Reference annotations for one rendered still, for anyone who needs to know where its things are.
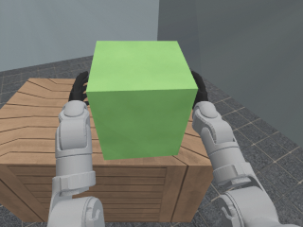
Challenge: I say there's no robot right upper arm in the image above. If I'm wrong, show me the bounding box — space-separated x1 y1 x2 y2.
218 186 301 227

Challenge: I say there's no left robot forearm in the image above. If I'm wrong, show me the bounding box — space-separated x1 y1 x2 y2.
46 100 96 227

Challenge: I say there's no robot left upper arm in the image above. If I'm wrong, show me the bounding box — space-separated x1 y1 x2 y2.
47 196 105 227

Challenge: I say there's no pedestal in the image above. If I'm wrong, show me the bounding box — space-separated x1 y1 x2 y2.
0 78 214 222

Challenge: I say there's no robot right hand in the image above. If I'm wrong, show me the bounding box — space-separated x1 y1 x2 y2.
191 71 208 110

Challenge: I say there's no robot left hand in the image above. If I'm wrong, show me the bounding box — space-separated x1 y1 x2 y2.
68 71 89 106

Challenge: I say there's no right robot forearm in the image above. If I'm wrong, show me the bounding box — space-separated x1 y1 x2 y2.
191 101 278 220

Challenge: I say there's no carton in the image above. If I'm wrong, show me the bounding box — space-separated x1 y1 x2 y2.
86 41 198 161

